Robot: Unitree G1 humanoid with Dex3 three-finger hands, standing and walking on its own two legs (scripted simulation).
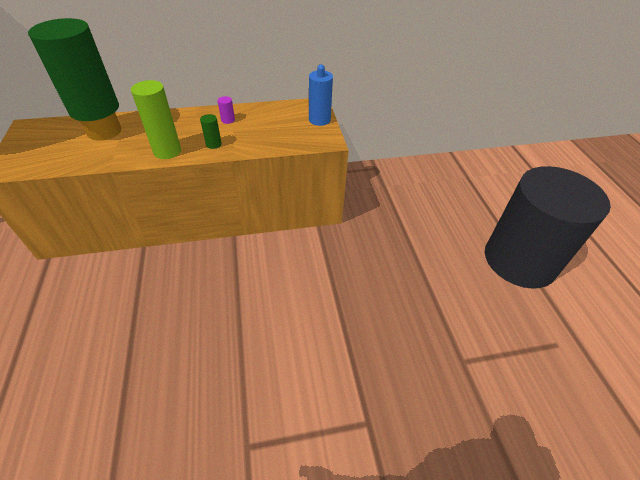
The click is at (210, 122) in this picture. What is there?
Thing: squat round
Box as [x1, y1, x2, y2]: [200, 114, 221, 148]
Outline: 207,114 200,118 206,146 210,148 218,147 221,143 216,117 214,115
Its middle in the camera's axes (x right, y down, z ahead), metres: -0.39 -0.38 +1.41
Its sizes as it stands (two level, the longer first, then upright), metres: 0.057 0.057 0.107
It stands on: a support 0.39 m high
